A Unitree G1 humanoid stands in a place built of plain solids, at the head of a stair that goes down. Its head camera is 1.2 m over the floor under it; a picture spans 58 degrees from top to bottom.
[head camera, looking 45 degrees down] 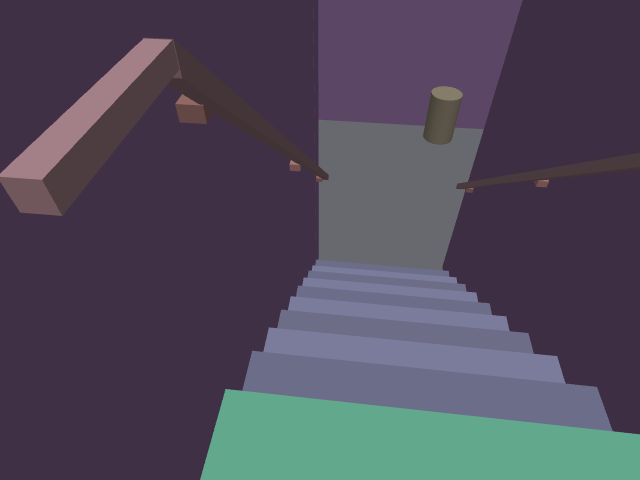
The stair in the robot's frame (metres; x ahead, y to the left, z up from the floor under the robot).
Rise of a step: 0.19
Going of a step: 0.24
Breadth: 1.20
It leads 6 degrees to the right of straight ahead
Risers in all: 10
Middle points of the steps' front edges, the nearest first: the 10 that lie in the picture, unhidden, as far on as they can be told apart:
0.52 -0.32 0.00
0.76 -0.35 -0.20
0.99 -0.38 -0.39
1.22 -0.40 -0.58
1.46 -0.43 -0.78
1.69 -0.45 -0.97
1.92 -0.48 -1.16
2.15 -0.51 -1.36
2.38 -0.53 -1.55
2.62 -0.56 -1.75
